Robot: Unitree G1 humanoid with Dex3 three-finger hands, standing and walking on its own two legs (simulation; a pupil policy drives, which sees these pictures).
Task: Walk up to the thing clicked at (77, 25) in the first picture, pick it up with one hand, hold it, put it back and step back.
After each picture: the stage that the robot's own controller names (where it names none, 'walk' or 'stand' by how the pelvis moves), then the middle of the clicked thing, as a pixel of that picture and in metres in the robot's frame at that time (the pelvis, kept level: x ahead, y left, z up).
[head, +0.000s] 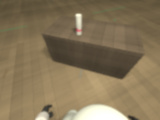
stand; (78, 25) +1.05 +0.19 -0.02
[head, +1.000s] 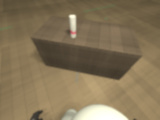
walk; (72, 27) +0.94 +0.22 -0.01
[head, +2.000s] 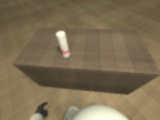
walk; (63, 45) +0.59 +0.25 +0.01
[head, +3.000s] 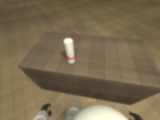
stand; (70, 52) +0.55 +0.21 -0.01
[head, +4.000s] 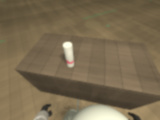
stand; (69, 55) +0.50 +0.21 -0.01
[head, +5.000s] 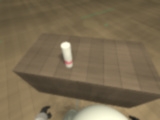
stand; (67, 56) +0.50 +0.21 -0.02
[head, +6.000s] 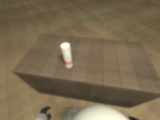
stand; (67, 56) +0.50 +0.22 -0.02
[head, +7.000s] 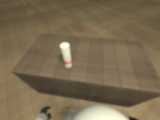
stand; (66, 56) +0.49 +0.22 -0.02
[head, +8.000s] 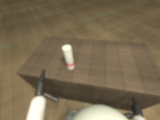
rise first; (69, 58) +0.48 +0.23 -0.01
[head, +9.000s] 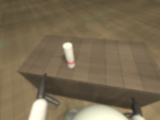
go down; (69, 56) +0.50 +0.22 -0.01
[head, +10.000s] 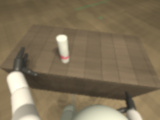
go down; (63, 50) +0.51 +0.21 +0.01
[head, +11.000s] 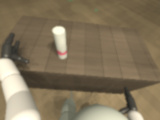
go down; (61, 45) +0.50 +0.20 +0.05
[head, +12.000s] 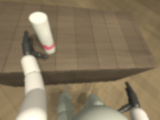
close in; (45, 37) +0.50 +0.23 +0.08
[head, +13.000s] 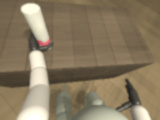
close; (40, 32) +0.52 +0.23 +0.10
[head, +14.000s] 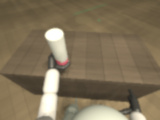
lift; (60, 53) +0.35 +0.18 +0.19
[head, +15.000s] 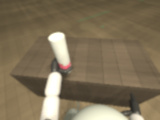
hold; (62, 56) +0.33 +0.18 +0.19
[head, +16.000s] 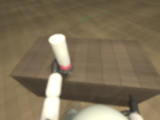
hold; (62, 57) +0.33 +0.17 +0.18
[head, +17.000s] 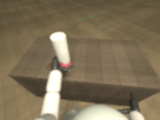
crouch; (63, 55) +0.35 +0.17 +0.18
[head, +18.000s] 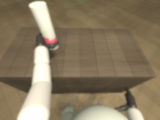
lower; (47, 30) +0.49 +0.23 +0.21
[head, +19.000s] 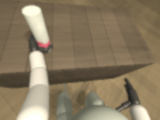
lower; (40, 34) +0.51 +0.23 +0.10
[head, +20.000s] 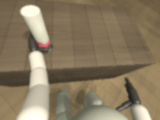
lower; (40, 33) +0.51 +0.23 +0.10
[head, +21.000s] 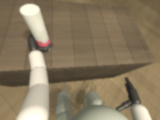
lower; (39, 33) +0.51 +0.23 +0.10
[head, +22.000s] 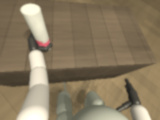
lower; (40, 32) +0.51 +0.23 +0.10
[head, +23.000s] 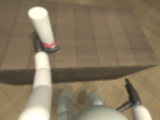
open; (45, 34) +0.50 +0.22 +0.10
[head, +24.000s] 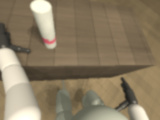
sink last; (47, 30) +0.51 +0.21 +0.10
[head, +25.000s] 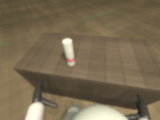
sink last; (69, 53) +0.50 +0.21 +0.04
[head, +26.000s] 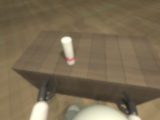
stand; (68, 52) +0.50 +0.21 +0.04
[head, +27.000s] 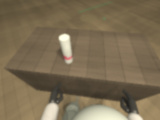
stand; (66, 50) +0.49 +0.21 +0.05
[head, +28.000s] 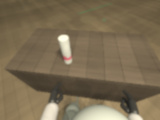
stand; (66, 51) +0.49 +0.21 +0.05
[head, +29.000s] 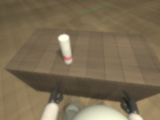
stand; (66, 51) +0.49 +0.21 +0.05
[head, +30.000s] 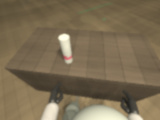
stand; (66, 50) +0.49 +0.21 +0.05
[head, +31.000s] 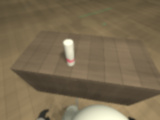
stand; (69, 54) +0.50 +0.20 +0.01
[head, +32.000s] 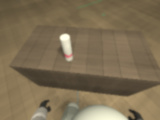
walk; (67, 49) +0.52 +0.21 +0.00
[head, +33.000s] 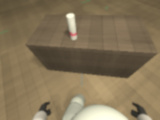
walk; (72, 28) +0.78 +0.24 +0.01
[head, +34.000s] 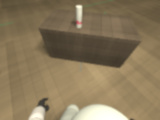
stand; (78, 17) +1.11 +0.19 +0.01
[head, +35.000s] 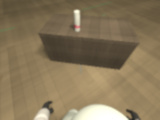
stand; (77, 21) +1.09 +0.22 -0.01
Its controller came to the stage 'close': yes
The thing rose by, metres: 0.21
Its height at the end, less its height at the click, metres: +0.00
